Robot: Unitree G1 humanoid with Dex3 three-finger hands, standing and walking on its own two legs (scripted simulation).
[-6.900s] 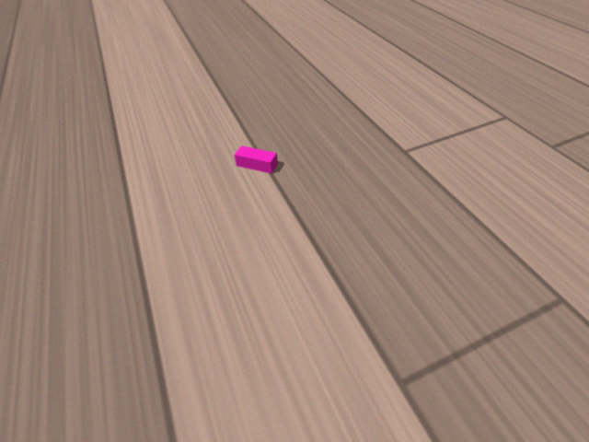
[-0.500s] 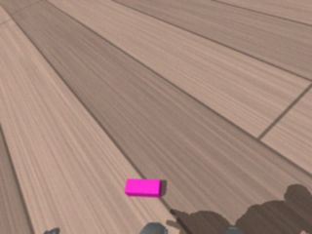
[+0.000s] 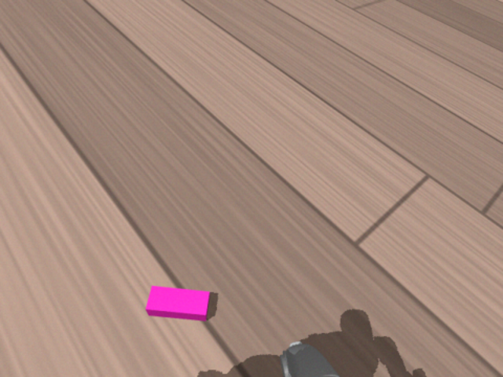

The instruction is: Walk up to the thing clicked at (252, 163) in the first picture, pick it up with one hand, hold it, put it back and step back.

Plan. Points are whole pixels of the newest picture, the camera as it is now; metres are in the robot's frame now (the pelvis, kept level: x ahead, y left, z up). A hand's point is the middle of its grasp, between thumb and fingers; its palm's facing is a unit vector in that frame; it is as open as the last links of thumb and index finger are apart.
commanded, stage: walk up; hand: left
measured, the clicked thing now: (179, 303) +0.45 +0.23 -0.72
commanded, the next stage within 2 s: none
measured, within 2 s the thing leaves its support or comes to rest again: neither
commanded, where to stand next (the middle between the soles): +0.05 -0.05 m, yaw -3 degrees
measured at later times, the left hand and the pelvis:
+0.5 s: hand out of the picture +0.15 +0.23 -0.12, palm faces -0.05 -0.87 -0.49, open 7.4 cm; pelvis -0.01 -0.04 -0.01, yaw -3 degrees
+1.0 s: hand out of the picture +0.03 +0.27 -0.15, palm faces -0.13 -0.93 -0.33, open 7.4 cm; pelvis -0.02 -0.02 +0.01, yaw -5 degrees
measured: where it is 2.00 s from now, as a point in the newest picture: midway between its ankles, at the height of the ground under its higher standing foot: outside the picture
